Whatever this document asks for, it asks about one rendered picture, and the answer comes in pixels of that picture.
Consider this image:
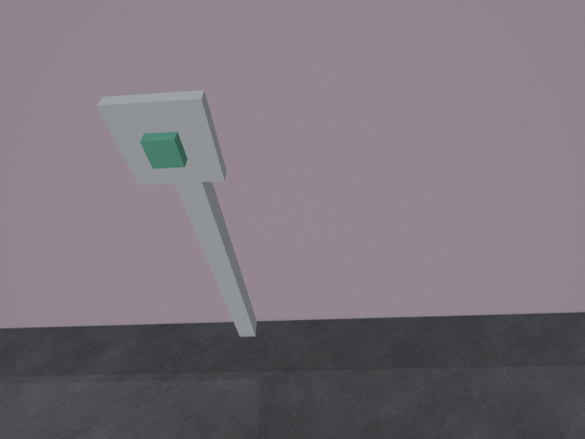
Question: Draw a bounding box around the button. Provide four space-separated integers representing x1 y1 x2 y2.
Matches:
140 132 187 169

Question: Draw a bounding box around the panel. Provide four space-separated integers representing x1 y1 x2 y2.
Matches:
96 90 257 337

